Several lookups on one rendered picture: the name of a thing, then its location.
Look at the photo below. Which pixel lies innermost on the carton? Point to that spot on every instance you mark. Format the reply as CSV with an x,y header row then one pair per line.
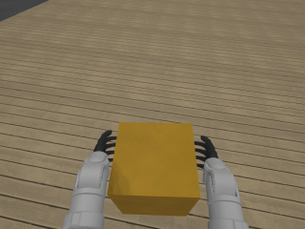
x,y
154,170

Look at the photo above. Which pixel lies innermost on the robot right forearm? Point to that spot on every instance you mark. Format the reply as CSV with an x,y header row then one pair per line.
x,y
223,198

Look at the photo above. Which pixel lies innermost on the robot left hand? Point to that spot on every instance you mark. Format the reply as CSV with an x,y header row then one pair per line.
x,y
101,145

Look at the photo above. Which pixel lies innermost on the robot left forearm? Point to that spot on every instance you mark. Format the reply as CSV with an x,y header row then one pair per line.
x,y
89,193

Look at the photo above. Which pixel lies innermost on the robot right hand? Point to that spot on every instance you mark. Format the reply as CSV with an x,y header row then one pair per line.
x,y
209,151

